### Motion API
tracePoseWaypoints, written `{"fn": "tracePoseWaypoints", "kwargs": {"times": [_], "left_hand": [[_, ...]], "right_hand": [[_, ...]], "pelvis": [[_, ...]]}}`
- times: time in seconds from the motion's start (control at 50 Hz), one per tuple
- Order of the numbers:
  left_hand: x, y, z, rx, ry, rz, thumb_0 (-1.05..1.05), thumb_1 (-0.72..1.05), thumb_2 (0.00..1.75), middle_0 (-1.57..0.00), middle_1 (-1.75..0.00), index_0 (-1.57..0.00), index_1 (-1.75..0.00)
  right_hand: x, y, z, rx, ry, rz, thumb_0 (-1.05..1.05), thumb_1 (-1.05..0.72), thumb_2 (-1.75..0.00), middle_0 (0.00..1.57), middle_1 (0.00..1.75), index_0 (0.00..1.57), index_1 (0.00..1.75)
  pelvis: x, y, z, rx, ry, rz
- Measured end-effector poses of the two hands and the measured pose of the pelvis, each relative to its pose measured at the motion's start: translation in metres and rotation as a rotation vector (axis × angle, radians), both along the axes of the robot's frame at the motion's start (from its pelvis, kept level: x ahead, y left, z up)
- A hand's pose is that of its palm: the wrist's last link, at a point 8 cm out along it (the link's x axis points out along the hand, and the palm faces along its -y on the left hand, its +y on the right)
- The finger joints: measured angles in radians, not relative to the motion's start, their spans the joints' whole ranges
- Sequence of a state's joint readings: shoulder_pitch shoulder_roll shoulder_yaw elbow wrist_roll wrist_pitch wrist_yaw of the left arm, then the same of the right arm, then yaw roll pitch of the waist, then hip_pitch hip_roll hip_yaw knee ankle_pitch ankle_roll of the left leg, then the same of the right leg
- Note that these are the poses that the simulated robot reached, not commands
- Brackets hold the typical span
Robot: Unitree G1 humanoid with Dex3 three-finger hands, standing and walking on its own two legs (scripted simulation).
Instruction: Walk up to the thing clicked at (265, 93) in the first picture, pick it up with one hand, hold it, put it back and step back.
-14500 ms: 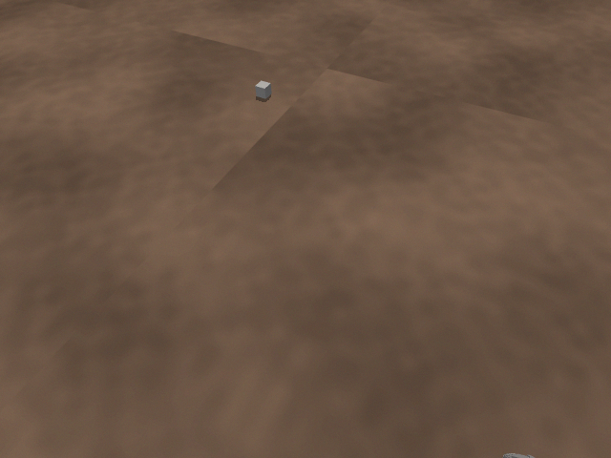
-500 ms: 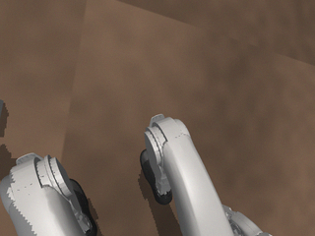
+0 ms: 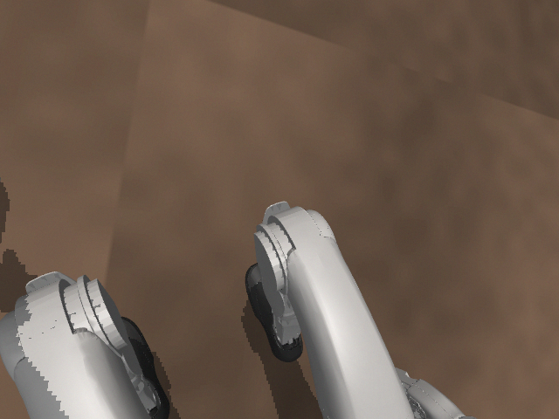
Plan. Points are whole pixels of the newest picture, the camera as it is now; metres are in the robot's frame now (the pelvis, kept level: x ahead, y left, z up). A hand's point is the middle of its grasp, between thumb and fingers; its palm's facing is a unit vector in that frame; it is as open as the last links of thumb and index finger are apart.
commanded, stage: approach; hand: left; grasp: from above
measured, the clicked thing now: out of the picture +0.46 +0.34 -0.29
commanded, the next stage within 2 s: rest palm in 0.46 s
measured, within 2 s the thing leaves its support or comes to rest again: neither
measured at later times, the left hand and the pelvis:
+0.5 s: hand out of the picture +0.45 +0.34 -0.17, palm faces -0.08 -0.40 -0.91, open 14.2 cm; pelvis +0.00 +0.00 +0.01, yaw +0 degrees
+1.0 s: hand out of the picture +0.45 +0.33 -0.21, palm faces -0.09 -0.42 -0.90, open 14.2 cm; pelvis +0.00 +0.00 +0.01, yaw -1 degrees
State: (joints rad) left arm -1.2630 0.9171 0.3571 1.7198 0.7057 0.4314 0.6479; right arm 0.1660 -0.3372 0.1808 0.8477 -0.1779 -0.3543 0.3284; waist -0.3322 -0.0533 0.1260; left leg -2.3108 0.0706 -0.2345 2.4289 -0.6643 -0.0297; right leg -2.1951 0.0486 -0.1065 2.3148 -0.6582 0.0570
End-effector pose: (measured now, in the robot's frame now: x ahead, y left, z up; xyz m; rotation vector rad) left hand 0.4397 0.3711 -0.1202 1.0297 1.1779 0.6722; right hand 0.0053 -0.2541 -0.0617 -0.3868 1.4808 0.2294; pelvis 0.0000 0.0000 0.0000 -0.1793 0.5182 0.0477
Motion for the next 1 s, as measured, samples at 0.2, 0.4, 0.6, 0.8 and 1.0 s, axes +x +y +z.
{"fn": "tracePoseWaypoints", "kwargs": {"times": [0.2,0.4,0.6,0.8,1.0], "left_hand": [[0.030,-0.040,0.010,-0.012,-0.038,-0.030,0.00,-0.54,0.98,-0.11,-1.01,-0.10,-1.03],[0.020,-0.033,0.015,0.017,-0.004,0.005,0.00,-0.55,0.99,-0.10,-1.02,-0.09,-1.03],[0.011,-0.017,0.008,0.007,0.000,0.013,0.00,-0.54,0.98,-0.09,-1.03,-0.09,-1.04],[0.013,-0.027,-0.007,-0.001,0.025,-0.030,0.00,-0.54,0.99,-0.09,-1.03,-0.08,-1.04],[0.011,-0.039,-0.037,-0.011,0.009,-0.002,0.00,-0.54,1.00,-0.10,-1.02,-0.08,-1.04]], "right_hand": [[-0.012,-0.001,0.013,-0.001,0.007,-0.051,0.00,-0.91,-0.89,0.19,0.30,0.20,0.30],[-0.035,-0.003,0.013,0.013,0.063,-0.093,0.00,-0.91,-0.89,0.19,0.30,0.20,0.30],[-0.036,0.002,0.009,0.013,0.074,-0.068,0.00,-0.91,-0.89,0.19,0.30,0.20,0.30],[-0.019,0.006,0.015,0.002,0.024,-0.026,0.00,-0.92,-0.89,0.19,0.30,0.20,0.30],[-0.021,0.008,0.022,0.012,0.063,0.035,0.00,-0.92,-0.90,0.19,0.30,0.20,0.30]], "pelvis": [[0.003,-0.001,0.007,-0.006,0.015,-0.007],[0.001,-0.003,0.007,0.005,0.010,-0.015],[-0.002,-0.003,0.004,0.005,0.003,-0.007],[-0.001,0.000,0.006,-0.012,-0.005,-0.008],[-0.002,0.000,0.005,-0.025,-0.031,-0.011]]}}
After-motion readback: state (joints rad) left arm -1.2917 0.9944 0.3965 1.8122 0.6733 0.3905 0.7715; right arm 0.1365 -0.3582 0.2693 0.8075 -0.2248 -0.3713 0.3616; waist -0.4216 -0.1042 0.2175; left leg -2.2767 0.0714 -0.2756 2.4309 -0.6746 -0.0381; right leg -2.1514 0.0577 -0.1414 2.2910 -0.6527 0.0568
